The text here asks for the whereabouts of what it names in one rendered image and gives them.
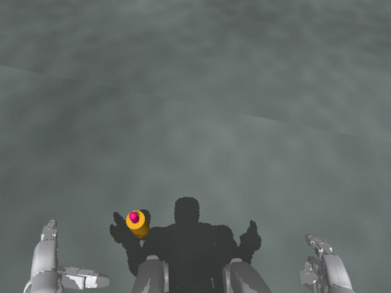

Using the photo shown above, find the right robot hand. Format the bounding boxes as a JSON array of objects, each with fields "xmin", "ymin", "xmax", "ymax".
[{"xmin": 300, "ymin": 234, "xmax": 352, "ymax": 293}]

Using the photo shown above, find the left robot hand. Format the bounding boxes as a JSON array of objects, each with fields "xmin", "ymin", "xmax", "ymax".
[{"xmin": 31, "ymin": 219, "xmax": 110, "ymax": 290}]

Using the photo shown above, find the bottle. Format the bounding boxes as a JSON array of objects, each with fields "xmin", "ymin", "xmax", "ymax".
[{"xmin": 126, "ymin": 211, "xmax": 150, "ymax": 238}]

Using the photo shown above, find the left robot arm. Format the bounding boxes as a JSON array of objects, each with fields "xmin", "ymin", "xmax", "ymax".
[{"xmin": 23, "ymin": 272, "xmax": 64, "ymax": 293}]

